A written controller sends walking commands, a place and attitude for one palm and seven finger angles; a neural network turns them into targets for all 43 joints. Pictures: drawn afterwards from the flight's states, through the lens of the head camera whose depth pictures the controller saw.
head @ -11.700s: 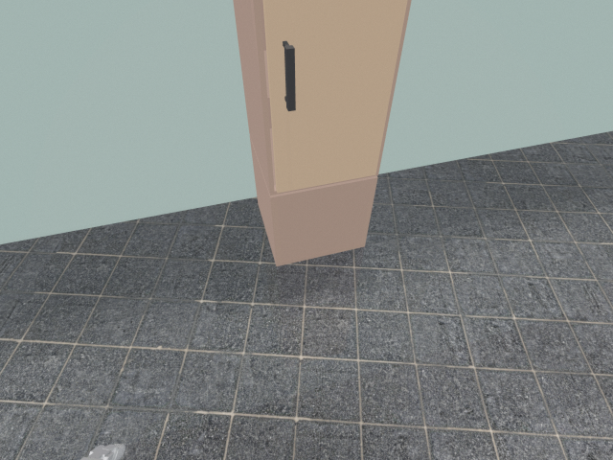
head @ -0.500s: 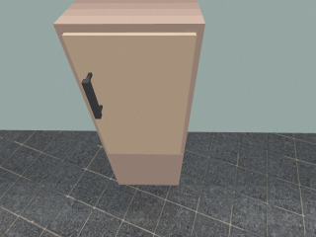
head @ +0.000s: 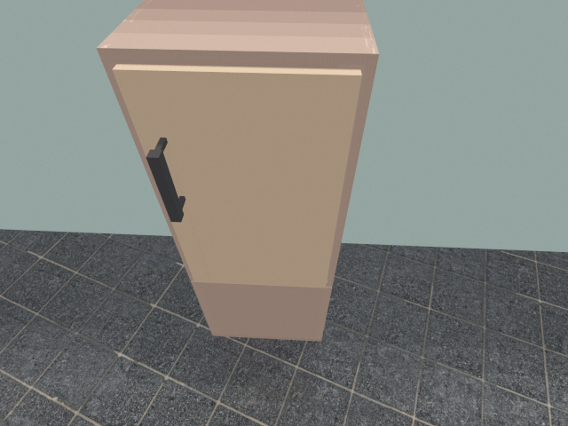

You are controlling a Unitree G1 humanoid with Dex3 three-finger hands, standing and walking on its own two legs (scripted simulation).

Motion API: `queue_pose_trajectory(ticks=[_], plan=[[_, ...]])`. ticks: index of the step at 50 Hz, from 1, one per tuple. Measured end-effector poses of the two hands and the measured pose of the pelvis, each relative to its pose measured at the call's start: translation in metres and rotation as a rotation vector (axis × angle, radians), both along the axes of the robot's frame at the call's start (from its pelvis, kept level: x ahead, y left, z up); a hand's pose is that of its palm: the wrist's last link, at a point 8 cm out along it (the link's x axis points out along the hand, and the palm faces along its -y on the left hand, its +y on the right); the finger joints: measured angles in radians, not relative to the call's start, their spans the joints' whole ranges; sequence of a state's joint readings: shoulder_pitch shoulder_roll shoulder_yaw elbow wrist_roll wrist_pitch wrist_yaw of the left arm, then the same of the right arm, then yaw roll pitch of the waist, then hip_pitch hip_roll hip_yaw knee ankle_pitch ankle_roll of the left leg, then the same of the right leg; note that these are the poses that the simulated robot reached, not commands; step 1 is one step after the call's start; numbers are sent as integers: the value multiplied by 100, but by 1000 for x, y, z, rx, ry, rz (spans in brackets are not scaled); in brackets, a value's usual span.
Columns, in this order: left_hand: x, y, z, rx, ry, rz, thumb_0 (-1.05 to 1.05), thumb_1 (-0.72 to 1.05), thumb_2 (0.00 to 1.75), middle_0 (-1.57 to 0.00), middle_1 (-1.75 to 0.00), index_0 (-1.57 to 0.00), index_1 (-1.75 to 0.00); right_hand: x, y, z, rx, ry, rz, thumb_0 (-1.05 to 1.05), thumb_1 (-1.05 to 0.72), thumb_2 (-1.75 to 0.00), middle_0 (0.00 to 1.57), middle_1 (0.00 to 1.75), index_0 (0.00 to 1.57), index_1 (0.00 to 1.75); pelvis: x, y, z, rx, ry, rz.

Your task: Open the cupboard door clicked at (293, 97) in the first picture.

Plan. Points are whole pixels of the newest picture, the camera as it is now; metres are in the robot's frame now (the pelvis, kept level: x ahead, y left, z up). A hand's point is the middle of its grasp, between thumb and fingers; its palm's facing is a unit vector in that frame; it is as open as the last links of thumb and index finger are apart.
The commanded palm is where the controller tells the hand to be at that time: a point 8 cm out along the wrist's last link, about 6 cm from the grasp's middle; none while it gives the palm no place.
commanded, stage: look again from close up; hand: left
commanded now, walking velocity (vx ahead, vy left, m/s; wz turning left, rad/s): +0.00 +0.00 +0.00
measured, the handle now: (169, 181) +0.49 +0.24 +0.05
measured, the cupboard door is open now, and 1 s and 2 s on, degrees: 0 0 0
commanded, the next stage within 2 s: shuffle to correct the standing spot in 0.44 s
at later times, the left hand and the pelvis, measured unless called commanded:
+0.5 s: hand out of the picture +0.02 +0.17 -0.17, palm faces +0.04 -0.98 -0.21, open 7.4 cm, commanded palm none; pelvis +0.01 -0.01 +0.00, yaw +1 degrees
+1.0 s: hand out of the picture -0.02 +0.24 -0.19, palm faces +0.09 -0.97 -0.23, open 7.4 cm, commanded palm none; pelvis -0.04 +0.04 -0.01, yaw +2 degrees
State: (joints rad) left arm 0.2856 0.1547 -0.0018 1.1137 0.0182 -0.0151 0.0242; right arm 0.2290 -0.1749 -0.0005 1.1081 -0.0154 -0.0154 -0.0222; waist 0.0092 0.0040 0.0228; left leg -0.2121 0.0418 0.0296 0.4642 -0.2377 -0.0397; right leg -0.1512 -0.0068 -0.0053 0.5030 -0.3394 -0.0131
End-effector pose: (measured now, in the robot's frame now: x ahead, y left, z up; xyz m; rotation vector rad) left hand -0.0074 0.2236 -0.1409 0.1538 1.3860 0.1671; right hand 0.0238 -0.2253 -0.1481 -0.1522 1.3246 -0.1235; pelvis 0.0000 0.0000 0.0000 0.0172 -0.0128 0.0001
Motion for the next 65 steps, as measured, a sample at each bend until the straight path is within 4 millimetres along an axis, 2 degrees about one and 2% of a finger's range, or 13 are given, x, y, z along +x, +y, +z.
queue_pose_trajectory(ticks=[19,29,34,41,45,48,51,55,60,65], plan=[[24,-1,1,11,-23,1,0,91,90,-20,-29,-20,-30,-1,-1,-1,4,50,-4,1,-91,-90,19,30,20,30,13,-5,1,1,1,8],[22,-4,0,5,-21,12,0,91,90,-20,-29,-20,-30,2,-3,0,0,51,-3,1,-92,-90,19,30,20,30,15,-6,1,0,-3,11],[19,-2,0,15,-24,21,0,91,90,-20,-29,-20,-30,4,-4,0,-7,38,-6,1,-91,-90,19,30,20,30,9,-6,0,3,-2,6],[7,13,-2,39,-43,37,0,90,90,-20,-29,-20,-30,7,-4,-4,-23,5,4,1,-91,-90,19,30,20,30,-12,3,-6,2,-15,16],[-8,31,-5,41,-51,61,0,90,90,-20,-29,-20,-30,8,2,0,-51,-9,20,1,-91,-90,19,30,20,30,-24,18,-8,-1,-22,33],[-18,48,-15,31,-42,61,0,90,90,-20,-29,-20,-30,8,14,4,-70,-51,22,1,-91,-90,19,30,20,30,-32,33,-13,-9,-19,35],[-25,63,-21,21,-28,60,0,90,90,-20,-29,-20,-30,-3,29,9,-74,-71,29,1,-91,-90,19,30,20,30,-40,43,-13,-2,-20,30],[-31,70,-12,4,-25,45,0,91,90,-20,-29,-19,-30,-23,49,17,-52,-46,26,1,-91,-90,19,30,20,30,-44,51,-2,-17,0,28],[-41,65,-5,-28,-4,25,0,91,90,-20,-29,-19,-30,-52,57,23,-47,-3,-11,1,-93,-90,20,30,21,30,-46,55,7,-24,27,20],[-44,50,-4,-51,26,-2,0,91,90,-20,-29,-19,-30,-85,59,20,-24,55,-56,1,-92,-90,20,30,21,30,-50,49,8,-18,36,13]])
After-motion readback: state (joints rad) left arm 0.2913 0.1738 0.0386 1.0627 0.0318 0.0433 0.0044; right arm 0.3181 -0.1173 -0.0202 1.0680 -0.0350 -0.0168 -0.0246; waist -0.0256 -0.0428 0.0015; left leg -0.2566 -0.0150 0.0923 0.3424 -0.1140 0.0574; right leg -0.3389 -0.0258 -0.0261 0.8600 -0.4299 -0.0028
